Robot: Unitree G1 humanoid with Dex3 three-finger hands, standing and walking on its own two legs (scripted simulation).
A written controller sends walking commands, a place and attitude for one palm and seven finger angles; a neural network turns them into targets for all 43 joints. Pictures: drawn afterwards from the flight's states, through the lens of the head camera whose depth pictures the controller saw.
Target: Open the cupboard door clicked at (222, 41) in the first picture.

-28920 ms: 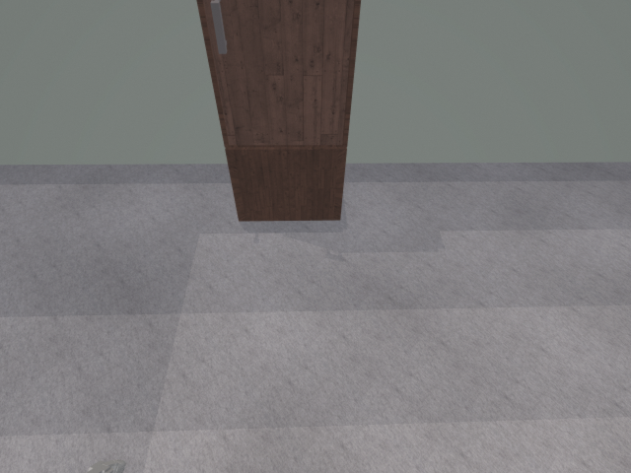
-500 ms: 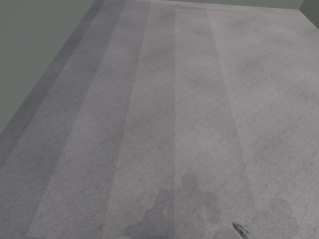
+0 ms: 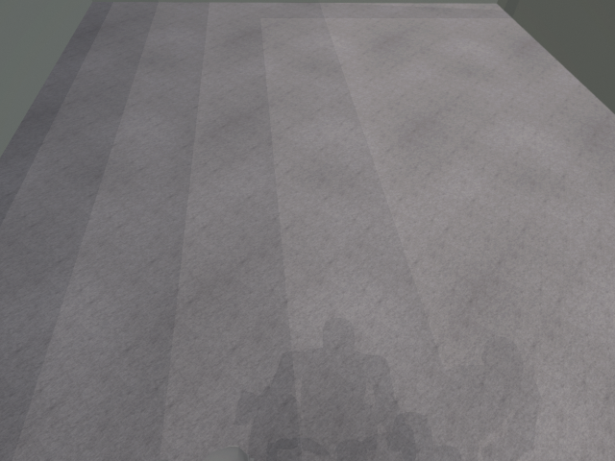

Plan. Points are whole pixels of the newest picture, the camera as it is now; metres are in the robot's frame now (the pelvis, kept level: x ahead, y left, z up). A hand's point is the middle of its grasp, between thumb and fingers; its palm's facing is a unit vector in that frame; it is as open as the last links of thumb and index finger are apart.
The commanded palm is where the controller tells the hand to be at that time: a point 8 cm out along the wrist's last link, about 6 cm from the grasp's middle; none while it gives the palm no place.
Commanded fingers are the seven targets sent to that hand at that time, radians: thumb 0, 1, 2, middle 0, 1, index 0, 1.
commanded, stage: turn to face it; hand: left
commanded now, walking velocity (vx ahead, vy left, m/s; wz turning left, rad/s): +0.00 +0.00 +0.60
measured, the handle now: out of the picture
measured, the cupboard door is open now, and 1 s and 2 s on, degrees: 41 41 41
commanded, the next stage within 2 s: none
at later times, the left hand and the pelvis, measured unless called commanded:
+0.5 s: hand out of the picture +0.13 +0.18 -0.15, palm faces +0.32 -0.91 -0.28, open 7.4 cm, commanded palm none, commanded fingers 0.00 0.90 0.90 -0.20 -0.30 -0.20 -0.30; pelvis +0.10 -0.04 +0.00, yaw +18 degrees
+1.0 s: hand out of the picture +0.07 +0.18 -0.16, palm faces +0.60 -0.75 -0.28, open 7.4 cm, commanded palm none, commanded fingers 0.00 0.90 0.90 -0.20 -0.30 -0.20 -0.30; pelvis +0.13 -0.05 +0.00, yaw +37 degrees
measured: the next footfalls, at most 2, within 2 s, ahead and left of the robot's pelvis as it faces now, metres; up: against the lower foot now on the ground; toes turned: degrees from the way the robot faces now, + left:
left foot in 0.06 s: +0.13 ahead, +0.12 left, +0.00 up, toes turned +10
right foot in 0.38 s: +0.16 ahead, -0.14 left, +0.00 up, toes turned +9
